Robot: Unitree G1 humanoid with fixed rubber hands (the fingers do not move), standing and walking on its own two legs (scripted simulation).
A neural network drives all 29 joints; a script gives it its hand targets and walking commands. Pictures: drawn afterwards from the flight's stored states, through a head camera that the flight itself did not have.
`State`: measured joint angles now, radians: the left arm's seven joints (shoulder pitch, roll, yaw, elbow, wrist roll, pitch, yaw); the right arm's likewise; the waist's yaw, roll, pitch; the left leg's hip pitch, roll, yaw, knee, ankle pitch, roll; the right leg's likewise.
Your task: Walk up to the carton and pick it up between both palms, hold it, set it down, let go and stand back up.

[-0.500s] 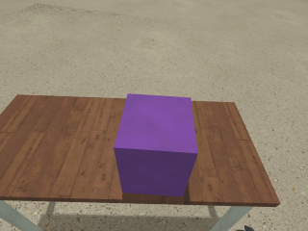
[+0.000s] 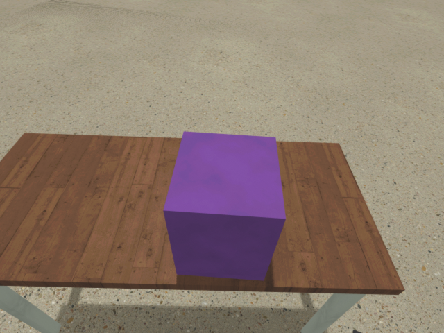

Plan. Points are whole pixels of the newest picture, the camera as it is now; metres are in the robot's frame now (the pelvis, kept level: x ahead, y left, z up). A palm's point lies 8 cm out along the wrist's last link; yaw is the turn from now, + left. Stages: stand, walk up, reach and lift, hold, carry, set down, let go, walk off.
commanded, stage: stand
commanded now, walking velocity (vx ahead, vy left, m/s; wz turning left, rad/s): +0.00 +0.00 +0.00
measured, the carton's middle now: (224, 207) +0.39 -0.02 -0.01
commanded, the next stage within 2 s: none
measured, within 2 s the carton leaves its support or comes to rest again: neither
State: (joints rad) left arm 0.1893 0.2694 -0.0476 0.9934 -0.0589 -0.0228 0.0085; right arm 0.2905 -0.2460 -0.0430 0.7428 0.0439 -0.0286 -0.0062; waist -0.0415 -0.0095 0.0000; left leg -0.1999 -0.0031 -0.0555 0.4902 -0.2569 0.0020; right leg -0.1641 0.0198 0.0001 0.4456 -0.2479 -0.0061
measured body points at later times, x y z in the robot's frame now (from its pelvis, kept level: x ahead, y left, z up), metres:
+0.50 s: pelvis +0.00 +0.00 +0.00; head -0.01 +0.01 +0.45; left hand +0.09 +0.26 -0.14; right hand +0.09 -0.27 -0.11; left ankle +0.01 +0.12 -0.74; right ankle +0.00 -0.12 -0.74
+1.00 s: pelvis -0.01 +0.00 +0.00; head -0.01 +0.01 +0.45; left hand +0.08 +0.26 -0.14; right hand +0.07 -0.27 -0.12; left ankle +0.01 +0.12 -0.74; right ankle +0.00 -0.12 -0.74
